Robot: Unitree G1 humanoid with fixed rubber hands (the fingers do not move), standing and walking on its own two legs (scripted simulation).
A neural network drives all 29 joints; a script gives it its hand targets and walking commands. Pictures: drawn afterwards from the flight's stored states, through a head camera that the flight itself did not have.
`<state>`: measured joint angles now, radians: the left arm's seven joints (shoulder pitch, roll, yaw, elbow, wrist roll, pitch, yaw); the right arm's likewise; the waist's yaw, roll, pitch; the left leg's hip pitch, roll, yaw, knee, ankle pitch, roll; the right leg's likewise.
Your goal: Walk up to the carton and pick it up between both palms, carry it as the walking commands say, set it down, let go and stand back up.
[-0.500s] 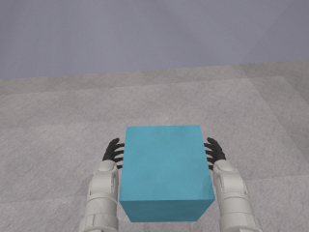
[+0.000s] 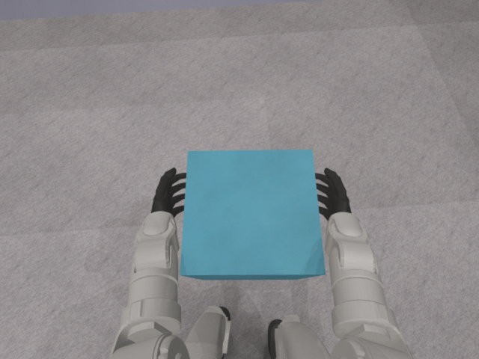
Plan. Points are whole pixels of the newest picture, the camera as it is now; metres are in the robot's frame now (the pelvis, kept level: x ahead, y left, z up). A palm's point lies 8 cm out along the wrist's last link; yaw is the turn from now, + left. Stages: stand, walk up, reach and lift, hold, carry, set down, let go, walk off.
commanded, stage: set down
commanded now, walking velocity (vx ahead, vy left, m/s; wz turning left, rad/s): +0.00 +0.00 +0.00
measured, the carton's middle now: (249, 224) +0.35 +0.03 -0.12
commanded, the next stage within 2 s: none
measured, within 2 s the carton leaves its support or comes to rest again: neither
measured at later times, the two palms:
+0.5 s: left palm (175, 210) +0.38 +0.18 -0.13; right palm (321, 213) +0.39 -0.12 -0.13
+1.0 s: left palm (184, 213) +0.40 +0.18 -0.22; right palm (310, 216) +0.41 -0.12 -0.22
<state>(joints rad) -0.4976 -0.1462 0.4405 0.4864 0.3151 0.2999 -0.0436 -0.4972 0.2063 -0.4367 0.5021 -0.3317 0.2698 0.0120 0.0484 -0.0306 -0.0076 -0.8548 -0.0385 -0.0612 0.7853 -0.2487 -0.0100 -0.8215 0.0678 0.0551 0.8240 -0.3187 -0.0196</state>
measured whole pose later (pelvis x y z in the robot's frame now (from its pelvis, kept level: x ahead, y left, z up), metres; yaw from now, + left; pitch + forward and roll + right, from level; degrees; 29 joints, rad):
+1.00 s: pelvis -0.03 +0.01 -0.15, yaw -2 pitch +41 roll -1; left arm -0.78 -0.03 0.43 0.67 0.20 0.24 0.03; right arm -0.79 0.09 -0.42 0.68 -0.18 0.23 -0.08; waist 0.04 -0.03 -0.23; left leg -1.74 -0.08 -0.08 1.46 -0.44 -0.02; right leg -1.69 0.13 0.06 1.48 -0.51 0.02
